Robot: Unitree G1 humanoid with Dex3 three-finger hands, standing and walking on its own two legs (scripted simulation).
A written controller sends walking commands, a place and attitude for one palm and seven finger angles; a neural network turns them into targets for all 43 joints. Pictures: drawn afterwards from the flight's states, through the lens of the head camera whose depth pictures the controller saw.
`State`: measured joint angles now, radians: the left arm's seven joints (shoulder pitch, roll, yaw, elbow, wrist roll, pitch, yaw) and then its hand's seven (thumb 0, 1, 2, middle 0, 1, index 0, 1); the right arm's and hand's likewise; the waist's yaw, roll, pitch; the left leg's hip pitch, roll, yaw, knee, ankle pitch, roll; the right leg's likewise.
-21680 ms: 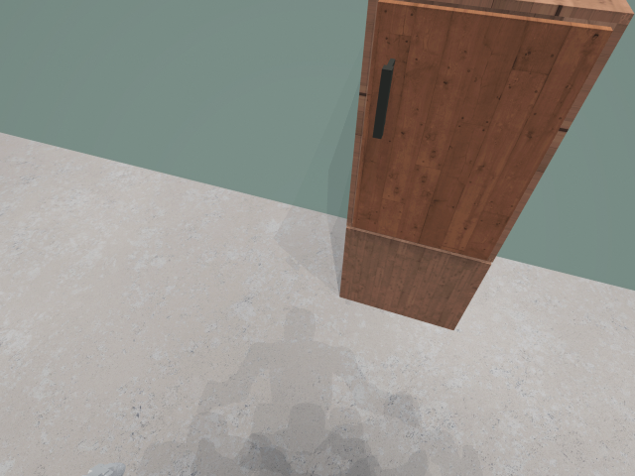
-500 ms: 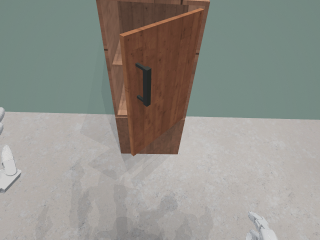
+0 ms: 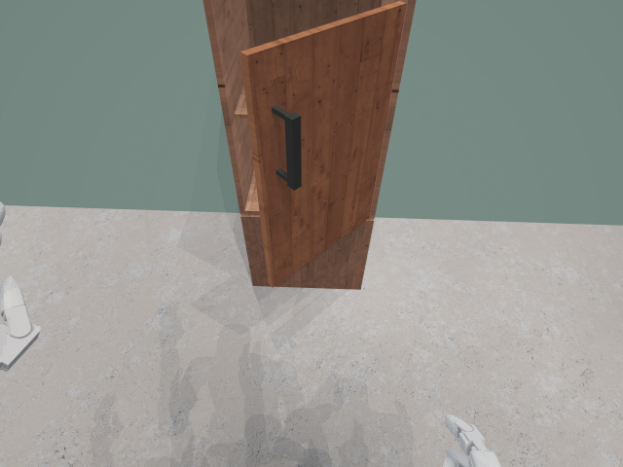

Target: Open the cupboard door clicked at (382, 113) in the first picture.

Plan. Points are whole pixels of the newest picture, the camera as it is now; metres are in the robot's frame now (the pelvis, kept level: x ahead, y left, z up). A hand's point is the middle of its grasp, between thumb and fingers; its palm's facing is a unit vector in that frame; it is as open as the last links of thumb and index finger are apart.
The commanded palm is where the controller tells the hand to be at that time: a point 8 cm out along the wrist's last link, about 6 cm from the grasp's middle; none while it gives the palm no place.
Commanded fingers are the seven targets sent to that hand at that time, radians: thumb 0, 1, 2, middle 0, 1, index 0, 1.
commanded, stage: stop stepping back and stand still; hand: left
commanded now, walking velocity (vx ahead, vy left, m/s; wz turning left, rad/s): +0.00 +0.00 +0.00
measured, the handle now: (286, 149) +0.62 +0.07 +0.08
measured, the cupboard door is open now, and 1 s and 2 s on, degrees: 45 45 45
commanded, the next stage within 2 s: let the arm hang, fingers relaxed in 0.40 s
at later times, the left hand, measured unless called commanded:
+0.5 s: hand (60, 312) +0.22 +0.25 +0.16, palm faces +0.37 -0.78 -0.51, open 7.4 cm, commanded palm none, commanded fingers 0.00 0.90 0.90 -0.20 -0.30 -0.20 -0.30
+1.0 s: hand out of the picture -0.07 +0.18 -0.16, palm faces +0.09 -0.97 -0.20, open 7.2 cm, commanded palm none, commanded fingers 0.00 0.90 0.90 -0.20 -0.30 -0.20 -0.30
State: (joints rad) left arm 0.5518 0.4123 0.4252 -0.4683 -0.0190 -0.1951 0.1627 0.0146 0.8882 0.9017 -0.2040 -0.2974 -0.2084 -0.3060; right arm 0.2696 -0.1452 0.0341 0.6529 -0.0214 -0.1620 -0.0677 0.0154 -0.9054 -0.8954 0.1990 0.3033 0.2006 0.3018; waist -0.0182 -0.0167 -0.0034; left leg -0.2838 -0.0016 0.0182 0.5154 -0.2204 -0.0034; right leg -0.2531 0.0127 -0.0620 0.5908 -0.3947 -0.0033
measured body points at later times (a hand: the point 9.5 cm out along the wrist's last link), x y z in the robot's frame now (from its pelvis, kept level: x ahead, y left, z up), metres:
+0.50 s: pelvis +0.02 +0.00 +0.01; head +0.04 -0.01 +0.46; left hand +0.20 +0.29 +0.19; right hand +0.21 -0.24 -0.07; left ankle +0.03 +0.12 -0.73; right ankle +0.00 -0.08 -0.73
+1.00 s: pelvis -0.01 +0.01 +0.01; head +0.02 +0.01 +0.46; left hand -0.08 +0.24 -0.15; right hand -0.04 -0.22 -0.15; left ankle +0.03 +0.12 -0.73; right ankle +0.00 -0.08 -0.73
